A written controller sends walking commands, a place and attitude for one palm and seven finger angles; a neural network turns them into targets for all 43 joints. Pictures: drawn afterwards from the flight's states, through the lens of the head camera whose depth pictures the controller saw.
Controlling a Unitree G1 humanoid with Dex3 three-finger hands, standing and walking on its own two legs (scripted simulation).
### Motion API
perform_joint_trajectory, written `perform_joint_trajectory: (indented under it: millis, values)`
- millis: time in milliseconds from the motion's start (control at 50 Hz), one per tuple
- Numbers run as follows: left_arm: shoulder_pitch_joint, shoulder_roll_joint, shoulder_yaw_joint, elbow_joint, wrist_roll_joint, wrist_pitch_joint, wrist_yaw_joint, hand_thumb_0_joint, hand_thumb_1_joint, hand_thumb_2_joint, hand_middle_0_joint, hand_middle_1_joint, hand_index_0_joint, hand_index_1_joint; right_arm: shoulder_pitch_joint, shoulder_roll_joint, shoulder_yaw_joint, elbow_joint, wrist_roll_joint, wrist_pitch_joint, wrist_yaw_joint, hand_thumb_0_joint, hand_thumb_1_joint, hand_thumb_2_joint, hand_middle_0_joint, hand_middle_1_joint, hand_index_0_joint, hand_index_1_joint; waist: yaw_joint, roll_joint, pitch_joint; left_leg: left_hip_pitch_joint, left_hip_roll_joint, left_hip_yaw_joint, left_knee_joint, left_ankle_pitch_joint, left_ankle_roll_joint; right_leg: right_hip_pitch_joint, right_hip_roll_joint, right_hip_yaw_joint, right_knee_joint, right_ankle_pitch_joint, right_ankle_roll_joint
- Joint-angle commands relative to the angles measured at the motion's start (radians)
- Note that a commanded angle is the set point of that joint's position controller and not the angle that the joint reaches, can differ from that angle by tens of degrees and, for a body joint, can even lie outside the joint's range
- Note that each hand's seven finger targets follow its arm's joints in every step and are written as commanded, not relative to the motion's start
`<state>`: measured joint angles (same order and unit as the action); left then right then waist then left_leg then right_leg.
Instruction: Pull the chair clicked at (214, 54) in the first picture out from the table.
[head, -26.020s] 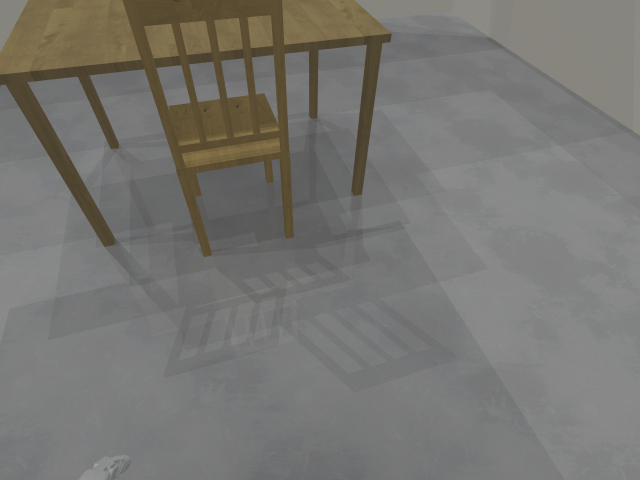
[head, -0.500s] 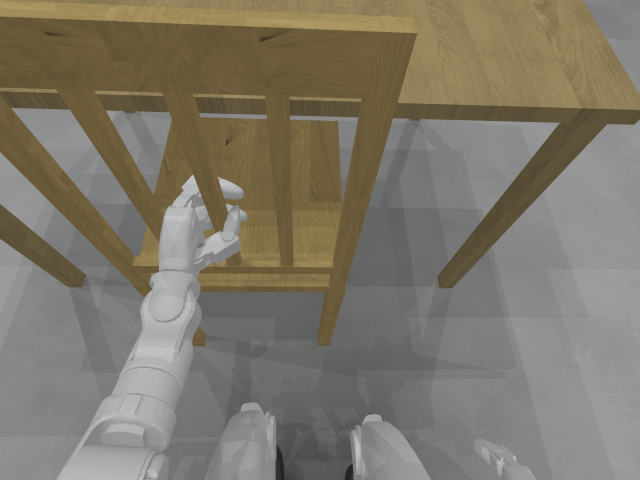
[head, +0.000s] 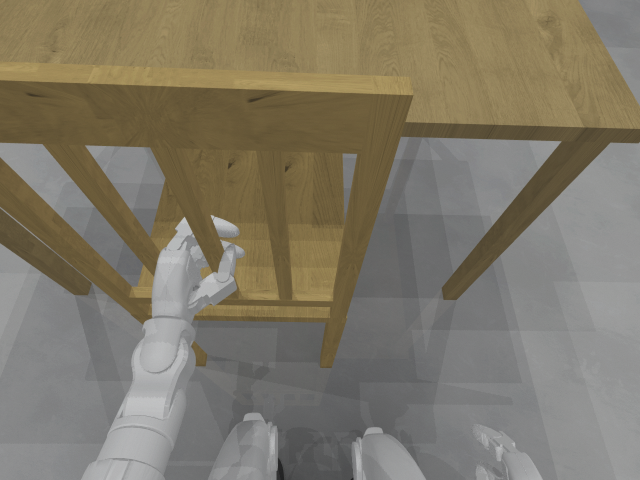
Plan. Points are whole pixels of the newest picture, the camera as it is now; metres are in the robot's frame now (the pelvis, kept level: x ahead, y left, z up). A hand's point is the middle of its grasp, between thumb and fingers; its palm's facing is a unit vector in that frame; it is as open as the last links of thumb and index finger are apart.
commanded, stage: hook a spindle and tug to test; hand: left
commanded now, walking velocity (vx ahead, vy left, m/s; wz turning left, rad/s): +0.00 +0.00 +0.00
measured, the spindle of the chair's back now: (209, 241) +0.39 +0.13 +0.04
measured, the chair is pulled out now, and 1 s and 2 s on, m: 0.03 0.16 0.24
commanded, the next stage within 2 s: step backward, pulling the chair out in 0.06 s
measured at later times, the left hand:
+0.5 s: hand (222, 287) +0.34 +0.11 +0.03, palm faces -0.07 -0.99 -0.11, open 5.2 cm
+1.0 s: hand (229, 376) +0.24 +0.10 +0.03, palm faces -0.07 -0.99 -0.14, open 5.2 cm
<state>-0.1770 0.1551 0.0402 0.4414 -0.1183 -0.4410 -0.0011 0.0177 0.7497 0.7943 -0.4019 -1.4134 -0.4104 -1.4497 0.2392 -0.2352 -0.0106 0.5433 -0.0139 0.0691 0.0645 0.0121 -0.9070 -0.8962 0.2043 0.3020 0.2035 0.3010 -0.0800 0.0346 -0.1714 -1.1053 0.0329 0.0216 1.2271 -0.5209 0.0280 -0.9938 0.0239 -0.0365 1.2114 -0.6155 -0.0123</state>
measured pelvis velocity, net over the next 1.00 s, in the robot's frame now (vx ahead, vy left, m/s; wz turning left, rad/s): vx -0.07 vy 0.00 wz -0.03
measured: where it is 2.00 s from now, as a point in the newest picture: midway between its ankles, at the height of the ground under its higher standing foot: outside the picture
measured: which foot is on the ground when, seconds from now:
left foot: down 0.00-1.00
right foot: down 0.00-1.00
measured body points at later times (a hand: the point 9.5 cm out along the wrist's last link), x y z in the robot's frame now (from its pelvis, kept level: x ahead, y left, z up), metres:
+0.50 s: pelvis +0.01 +0.01 +0.09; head +0.08 +0.01 +0.53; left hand +0.34 +0.17 +0.04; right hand +0.12 -0.25 -0.03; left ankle +0.03 +0.10 -0.63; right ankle -0.02 -0.11 -0.63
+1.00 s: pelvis -0.07 +0.00 +0.10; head -0.01 -0.02 +0.54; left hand +0.24 +0.15 +0.05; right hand +0.04 -0.26 -0.03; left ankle +0.03 +0.10 -0.63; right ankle -0.02 -0.11 -0.63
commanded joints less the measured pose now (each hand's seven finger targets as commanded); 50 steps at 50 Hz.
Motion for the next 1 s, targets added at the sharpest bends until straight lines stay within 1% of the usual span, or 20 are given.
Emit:
perform_joint_trajectory:
  millis: [0,120,140,160,180,220,240,260,280,340,400,460,520,600,660,700,760,820,900,980]
  values:
    - [-0.119,0.086,0.019,-0.265,0.002,-0.105,-0.025,0.0,0.9,0.9,-0.5,-1.45,-0.5,-1.45,0.034,-0.134,-0.053,-0.106,0.003,-0.039,-0.014,0.0,-0.9,-0.9,0.2,0.3,0.2,0.3,0.006,-0.009,-0.409,0.381,-0.019,-0.049,-0.092,0.467,-0.001,0.168,0.005,0.017,-0.135,0.571,-0.013]
    - [-0.17,0.096,0.028,-0.254,-0.001,-0.107,-0.039,0.0,0.9,0.9,-0.5,-1.45,-0.5,-1.45,0.017,-0.136,-0.051,-0.092,0.001,-0.052,-0.025,0.0,-0.9,-0.9,0.2,0.3,0.2,0.3,-0.005,0.001,-0.394,0.359,-0.022,-0.051,-0.068,0.426,0.0,0.13,0.003,0.02,-0.127,0.525,-0.011]
    - [-0.169,0.058,-0.012,-0.264,-0.002,-0.106,-0.043,0.0,0.9,0.9,-0.5,-1.45,-0.5,-1.45,0.015,-0.133,-0.051,-0.095,0.002,-0.055,-0.026,0.0,-0.9,-0.9,0.2,0.3,0.2,0.3,-0.012,-0.006,-0.396,0.369,-0.022,-0.053,-0.071,0.429,0.0,0.132,0.003,0.017,-0.129,0.528,-0.011]
    - [-0.334,0.315,0.086,-0.438,0.086,0.018,0.042,0.0,0.9,0.9,-0.5,-1.45,-0.5,-1.45,0.088,-0.114,-0.039,-0.191,0.054,0.019,-0.07,0.0,-0.9,-0.9,0.2,0.3,0.2,0.3,0.032,0.049,-0.618,0.713,-0.014,-0.027,-0.276,0.45,0.008,0.542,-0.058,0.11,-0.329,0.62,-0.016]
    - [-0.358,0.291,0.063,-0.545,0.084,0.067,0.079,0.0,0.9,0.9,-0.5,-1.45,-0.5,-1.45,0.09,-0.117,-0.047,-0.207,0.063,0.032,-0.096,0.0,-0.9,-0.9,0.2,0.3,0.2,0.3,0.021,0.139,-0.628,0.807,-0.025,-0.017,-0.321,0.517,0.013,0.593,-0.065,0.109,-0.379,0.762,-0.008]
    - [-0.209,0.241,0.047,-0.418,0.089,0.146,0.108,0.0,0.9,0.9,-0.5,-1.45,-0.5,-1.45,0.059,-0.11,-0.033,-0.192,0.063,0.04,-0.121,0.0,-0.9,-0.9,0.2,0.3,0.2,0.3,0.021,0.138,-0.537,0.812,-0.014,-0.033,-0.345,0.627,0.016,0.555,-0.071,0.092,-0.383,0.851,0.006]
    - [-0.114,0.177,-0.007,-0.258,0.087,0.201,0.093,0.0,0.9,0.9,-0.5,-1.45,-0.5,-1.45,0.005,-0.109,-0.024,-0.169,0.059,0.057,-0.124,0.0,-0.9,-0.9,0.2,0.3,0.2,0.3,0.024,0.148,-0.369,0.711,0.013,-0.074,-0.429,0.492,0.0,0.491,-0.075,0.069,-0.418,0.621,-0.005]
    - [-0.107,0.132,-0.037,-0.148,0.069,0.232,0.093,0.0,0.9,0.9,-0.5,-1.45,-0.5,-1.45,-0.001,-0.116,-0.022,-0.152,0.077,0.068,-0.131,0.0,-0.9,-0.9,0.2,0.3,0.2,0.3,0.027,0.042,-0.251,0.69,0.034,-0.091,-0.471,0.409,0.014,0.488,-0.066,0.076,-0.462,0.512,0.016]
    - [-0.16,0.115,-0.061,-0.117,0.081,0.247,0.099,0.0,0.9,0.9,-0.5,-1.45,-0.5,-1.45,0.009,-0.116,-0.014,-0.136,0.072,0.076,-0.141,0.0,-0.9,-0.9,0.2,0.3,0.2,0.3,0.014,-0.007,-0.189,0.68,0.04,-0.085,-0.475,0.417,0.024,0.496,-0.065,0.079,-0.5,0.558,0.03]
    - [-0.268,0.116,-0.058,0.003,0.089,0.258,0.102,0.0,0.9,0.9,-0.5,-1.45,-0.5,-1.45,0.028,-0.129,-0.011,-0.088,0.057,0.084,-0.164,0.0,-0.9,-0.9,0.2,0.3,0.2,0.3,0.005,-0.108,-0.192,0.742,0.059,-0.058,-0.506,0.671,0.023,0.619,-0.086,0.083,-0.557,0.93,0.066]
    - [-0.315,0.113,-0.057,0.113,0.092,0.238,0.086,0.0,0.9,0.9,-0.5,-1.45,-0.5,-1.45,0.035,-0.136,-0.02,-0.052,0.052,0.081,-0.176,0.0,-0.9,-0.9,0.2,0.3,0.2,0.3,0.008,-0.027,-0.191,0.869,0.092,-0.067,-0.57,0.838,0.017,0.655,-0.087,0.073,-0.579,0.947,0.061]
    - [-0.284,0.113,-0.052,0.166,0.095,0.222,0.069,0.0,0.9,0.9,-0.5,-1.45,-0.5,-1.45,0.017,-0.136,-0.031,-0.04,0.039,0.081,-0.176,0.0,-0.9,-0.9,0.2,0.3,0.2,0.3,0.023,0.128,-0.186,0.995,0.144,-0.133,-0.612,0.98,0.032,0.627,-0.061,0.052,-0.592,0.694,0.033]
    - [-0.22,0.085,-0.066,0.176,0.089,0.215,0.059,0.0,0.9,0.9,-0.5,-1.45,-0.5,-1.45,-0.006,-0.121,-0.031,-0.046,0.029,0.076,-0.161,0.0,-0.9,-0.9,0.2,0.3,0.2,0.3,0.039,0.198,-0.174,1.064,0.185,-0.172,-0.669,1.01,0.044,0.607,-0.044,0.041,-0.606,0.449,0.016]
    - [-0.139,0.101,-0.047,0.114,0.081,0.206,0.054,0.0,0.9,0.9,-0.5,-1.45,-0.5,-1.45,-0.041,-0.118,-0.026,-0.062,0.022,0.066,-0.153,0.0,-0.9,-0.9,0.2,0.3,0.2,0.3,0.056,0.189,-0.146,1.018,0.194,-0.153,-0.694,0.943,0.046,0.692,-0.055,0.044,-0.687,0.53,0.009]
    - [-0.096,0.139,-0.023,0.091,0.075,0.201,0.061,0.0,0.9,0.9,-0.5,-1.45,-0.5,-1.45,-0.039,-0.127,-0.035,-0.071,0.036,0.06,-0.163,0.0,-0.9,-0.9,0.2,0.3,0.2,0.3,0.046,0.036,-0.185,0.952,0.154,-0.092,-0.657,0.829,0.003,0.818,-0.104,0.085,-0.724,0.871,-0.002]
    - [-0.142,0.117,-0.05,0.077,0.074,0.197,0.067,0.0,0.9,0.9,-0.5,-1.45,-0.5,-1.45,-0.045,-0.121,-0.035,-0.07,0.042,0.056,-0.173,0.0,-0.9,-0.9,0.2,0.3,0.2,0.3,0.03,-0.01,-0.171,0.919,0.131,-0.062,-0.668,0.706,-0.017,0.835,-0.14,0.115,-0.731,0.934,-0.011]
    - [-0.197,0.148,-0.042,0.1,0.085,0.191,0.083,0.0,0.9,0.9,-0.5,-1.45,-0.5,-1.45,-0.045,-0.131,-0.039,-0.043,0.04,0.044,-0.187,0.0,-0.9,-0.9,0.2,0.3,0.2,0.3,0.024,0.03,-0.136,0.949,0.131,-0.058,-0.705,0.649,-0.011,0.762,-0.127,0.109,-0.754,0.802,0.008]
    - [-0.251,0.116,-0.076,0.132,0.088,0.188,0.09,0.0,0.9,0.9,-0.5,-1.45,-0.5,-1.45,-0.051,-0.123,-0.033,-0.02,0.038,0.033,-0.19,0.0,-0.9,-0.9,0.2,0.3,0.2,0.3,0.027,0.058,-0.116,0.957,0.147,-0.077,-0.75,0.589,0.009,0.71,-0.094,0.089,-0.755,0.605,0.026]
    - [-0.294,0.107,-0.091,0.198,0.085,0.179,0.099,0.0,0.9,0.9,-0.5,-1.45,-0.5,-1.45,-0.056,-0.12,-0.033,-0.002,0.041,0.015,-0.194,0.0,-0.9,-0.9,0.2,0.3,0.2,0.3,0.032,0.024,-0.041,0.89,0.138,-0.083,-0.783,0.349,0.017,0.658,-0.1,0.109,-0.798,0.37,0.021]
    - [-0.313,0.12,-0.09,0.251,0.087,0.156,0.113,0.0,0.9,0.9,-0.5,-1.45,-0.5,-1.45,-0.047,-0.122,-0.035,0.01,0.048,-0.012,-0.195,0.0,-0.9,-0.9,0.2,0.3,0.2,0.3,0.034,-0.064,0.004,0.895,0.072,-0.048,-0.702,0.159,-0.008,0.558,-0.176,0.196,-0.935,0.156,-0.012]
